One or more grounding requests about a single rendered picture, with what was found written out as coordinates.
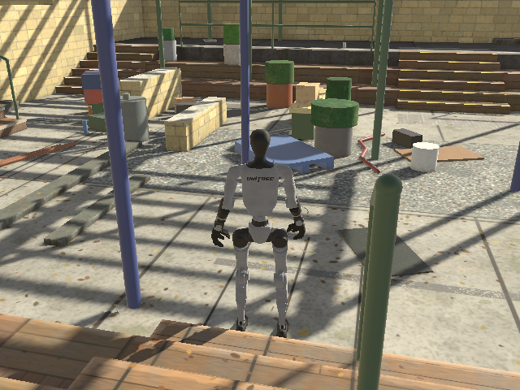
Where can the robot left forearm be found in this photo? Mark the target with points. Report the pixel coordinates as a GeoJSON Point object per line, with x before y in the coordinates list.
{"type": "Point", "coordinates": [221, 217]}

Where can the robot right forearm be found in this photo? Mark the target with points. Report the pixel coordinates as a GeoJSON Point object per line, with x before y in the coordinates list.
{"type": "Point", "coordinates": [297, 214]}

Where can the robot right hand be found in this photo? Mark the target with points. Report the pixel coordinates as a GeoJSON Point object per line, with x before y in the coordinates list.
{"type": "Point", "coordinates": [294, 228]}

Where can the robot head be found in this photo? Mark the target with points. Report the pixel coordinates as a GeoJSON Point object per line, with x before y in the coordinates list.
{"type": "Point", "coordinates": [260, 140]}

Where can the robot right thigh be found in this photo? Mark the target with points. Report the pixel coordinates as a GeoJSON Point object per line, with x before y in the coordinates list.
{"type": "Point", "coordinates": [279, 240]}

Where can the robot right upper arm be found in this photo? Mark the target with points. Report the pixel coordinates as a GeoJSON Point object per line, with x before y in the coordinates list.
{"type": "Point", "coordinates": [286, 173]}

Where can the robot left upper arm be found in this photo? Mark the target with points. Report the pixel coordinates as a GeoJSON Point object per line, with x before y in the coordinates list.
{"type": "Point", "coordinates": [233, 173]}

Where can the robot left hand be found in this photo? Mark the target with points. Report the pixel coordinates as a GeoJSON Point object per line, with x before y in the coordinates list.
{"type": "Point", "coordinates": [216, 234]}

